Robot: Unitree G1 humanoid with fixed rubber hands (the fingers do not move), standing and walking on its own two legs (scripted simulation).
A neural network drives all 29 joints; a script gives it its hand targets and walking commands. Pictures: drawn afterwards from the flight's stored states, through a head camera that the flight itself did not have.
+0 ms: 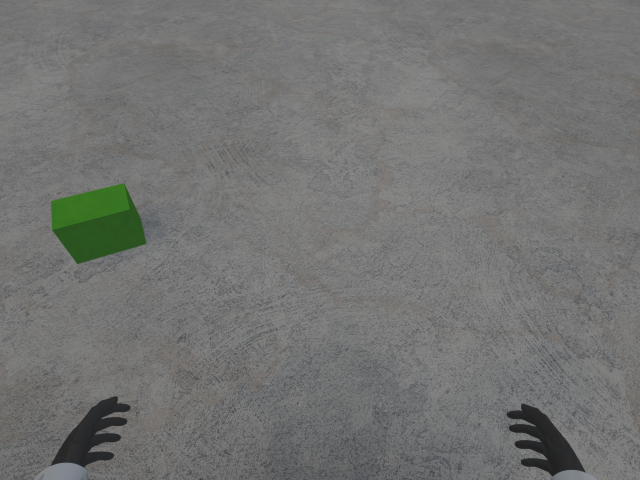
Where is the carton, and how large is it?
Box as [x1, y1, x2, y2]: [51, 183, 145, 263]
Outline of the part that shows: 123,183 51,201 52,230 77,263 145,243 140,218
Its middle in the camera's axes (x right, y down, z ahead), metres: -0.85 -0.08 +1.50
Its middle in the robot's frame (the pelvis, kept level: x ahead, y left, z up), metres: +1.08 +0.84 -0.65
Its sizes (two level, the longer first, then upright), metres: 0.257 0.158 0.196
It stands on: the floor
